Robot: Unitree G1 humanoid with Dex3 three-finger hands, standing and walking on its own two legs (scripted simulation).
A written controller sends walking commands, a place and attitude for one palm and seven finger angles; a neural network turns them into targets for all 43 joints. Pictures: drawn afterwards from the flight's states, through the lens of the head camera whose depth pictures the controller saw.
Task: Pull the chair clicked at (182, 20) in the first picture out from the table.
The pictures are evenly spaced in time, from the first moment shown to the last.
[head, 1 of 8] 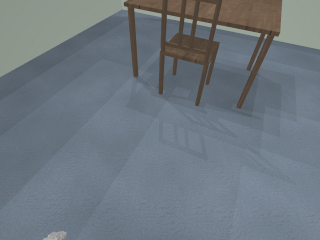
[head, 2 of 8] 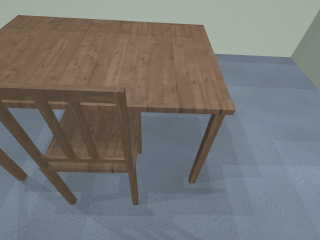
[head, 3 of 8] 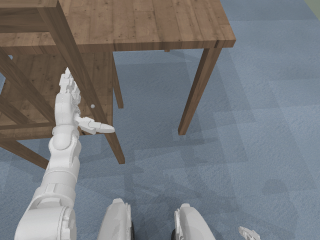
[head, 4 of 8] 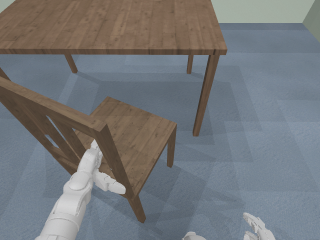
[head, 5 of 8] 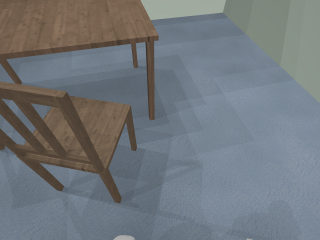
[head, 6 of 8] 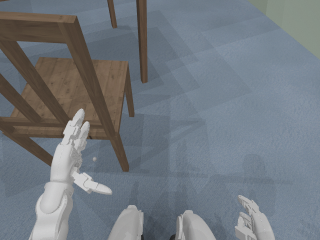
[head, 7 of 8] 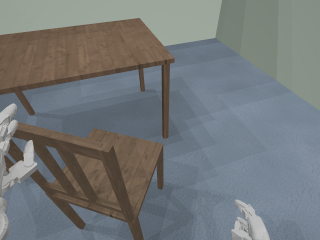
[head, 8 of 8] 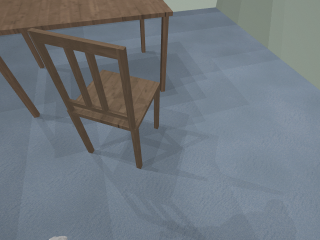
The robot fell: no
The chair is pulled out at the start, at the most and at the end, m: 0.00 0.49 0.49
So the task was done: yes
